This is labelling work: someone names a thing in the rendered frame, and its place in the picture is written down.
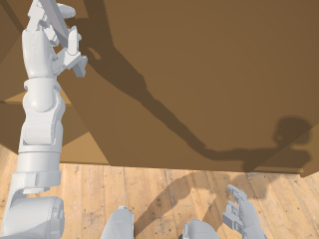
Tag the robot right forearm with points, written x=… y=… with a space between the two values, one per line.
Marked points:
x=253 y=233

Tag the right robot thigh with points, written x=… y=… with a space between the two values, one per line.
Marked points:
x=196 y=229

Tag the robot left forearm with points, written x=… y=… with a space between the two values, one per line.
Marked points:
x=40 y=142

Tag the robot left upper arm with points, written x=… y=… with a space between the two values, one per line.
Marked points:
x=35 y=218

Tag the right robot hand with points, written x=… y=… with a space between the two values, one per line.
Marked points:
x=239 y=218

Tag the left robot thigh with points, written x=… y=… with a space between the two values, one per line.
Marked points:
x=120 y=225

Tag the left robot hand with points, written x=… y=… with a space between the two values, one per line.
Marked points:
x=38 y=40

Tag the handle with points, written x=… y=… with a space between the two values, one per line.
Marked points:
x=59 y=26

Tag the robot thigh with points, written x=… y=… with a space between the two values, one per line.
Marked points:
x=196 y=229
x=120 y=225

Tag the wardrobe door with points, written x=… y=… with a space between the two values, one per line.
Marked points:
x=300 y=153
x=210 y=85

